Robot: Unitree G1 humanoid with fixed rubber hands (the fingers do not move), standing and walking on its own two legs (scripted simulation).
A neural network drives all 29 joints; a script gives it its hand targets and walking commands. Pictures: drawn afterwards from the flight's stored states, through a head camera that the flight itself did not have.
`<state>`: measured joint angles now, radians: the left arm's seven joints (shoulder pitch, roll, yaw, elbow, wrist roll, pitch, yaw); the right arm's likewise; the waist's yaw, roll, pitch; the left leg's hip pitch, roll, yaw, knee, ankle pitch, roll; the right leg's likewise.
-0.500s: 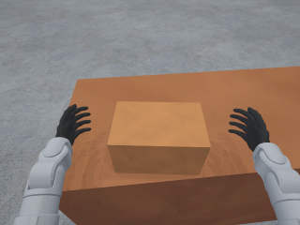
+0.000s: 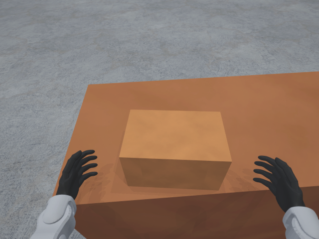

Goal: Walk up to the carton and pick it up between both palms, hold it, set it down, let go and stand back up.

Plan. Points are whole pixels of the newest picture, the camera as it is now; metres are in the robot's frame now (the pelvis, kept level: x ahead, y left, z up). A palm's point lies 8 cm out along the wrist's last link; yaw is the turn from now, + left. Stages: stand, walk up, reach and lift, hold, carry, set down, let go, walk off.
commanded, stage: set down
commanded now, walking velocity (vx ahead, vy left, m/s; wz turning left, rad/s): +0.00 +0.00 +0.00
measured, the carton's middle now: (173, 149) +0.38 +0.00 +0.01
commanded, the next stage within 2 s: let go in 1.30 s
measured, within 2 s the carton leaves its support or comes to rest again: neither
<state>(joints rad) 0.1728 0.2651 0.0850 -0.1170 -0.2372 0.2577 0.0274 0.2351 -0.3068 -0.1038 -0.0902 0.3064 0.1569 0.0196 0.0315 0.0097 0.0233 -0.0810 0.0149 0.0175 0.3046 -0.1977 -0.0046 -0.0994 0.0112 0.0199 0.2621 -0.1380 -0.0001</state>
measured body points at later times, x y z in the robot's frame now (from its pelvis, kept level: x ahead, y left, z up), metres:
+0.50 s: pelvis +0.01 +0.00 +0.00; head +0.01 +0.00 +0.45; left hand +0.20 +0.24 +0.01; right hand +0.21 -0.23 +0.01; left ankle -0.02 +0.12 -0.75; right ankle +0.00 -0.12 -0.75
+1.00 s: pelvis +0.00 +0.00 +0.00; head -0.02 -0.02 +0.45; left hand +0.20 +0.23 +0.00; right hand +0.19 -0.22 -0.06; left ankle -0.02 +0.12 -0.75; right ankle +0.00 -0.12 -0.75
